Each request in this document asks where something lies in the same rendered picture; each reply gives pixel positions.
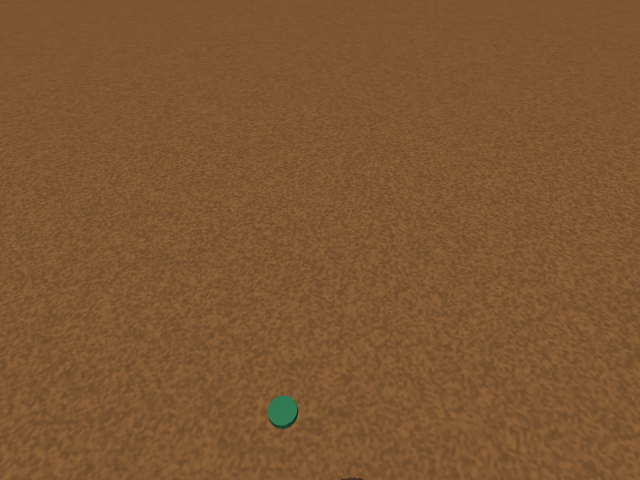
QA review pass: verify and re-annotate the tin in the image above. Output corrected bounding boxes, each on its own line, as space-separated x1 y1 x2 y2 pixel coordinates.
268 395 298 429

